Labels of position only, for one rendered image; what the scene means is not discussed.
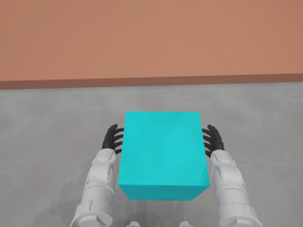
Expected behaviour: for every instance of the robot right forearm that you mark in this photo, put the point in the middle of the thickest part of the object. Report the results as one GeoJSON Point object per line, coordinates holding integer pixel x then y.
{"type": "Point", "coordinates": [234, 206]}

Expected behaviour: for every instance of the carton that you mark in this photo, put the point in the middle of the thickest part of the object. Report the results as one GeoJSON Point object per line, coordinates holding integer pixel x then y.
{"type": "Point", "coordinates": [163, 157]}

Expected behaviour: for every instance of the robot left forearm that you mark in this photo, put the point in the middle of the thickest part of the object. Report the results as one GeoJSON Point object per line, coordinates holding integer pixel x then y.
{"type": "Point", "coordinates": [96, 206]}

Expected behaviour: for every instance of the right robot hand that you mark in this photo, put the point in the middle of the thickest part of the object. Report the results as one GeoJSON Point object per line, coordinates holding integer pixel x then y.
{"type": "Point", "coordinates": [215, 140]}

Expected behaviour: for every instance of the left robot hand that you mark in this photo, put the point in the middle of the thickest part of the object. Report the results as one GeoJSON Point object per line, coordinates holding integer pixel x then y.
{"type": "Point", "coordinates": [110, 138]}

